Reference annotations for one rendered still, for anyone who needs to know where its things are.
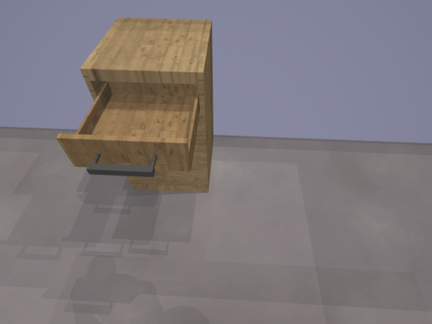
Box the cabinet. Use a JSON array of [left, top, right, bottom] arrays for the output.
[[80, 18, 213, 192]]

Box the drawer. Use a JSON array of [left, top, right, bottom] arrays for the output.
[[56, 81, 200, 171]]

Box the handle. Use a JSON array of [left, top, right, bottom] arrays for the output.
[[86, 154, 157, 177]]

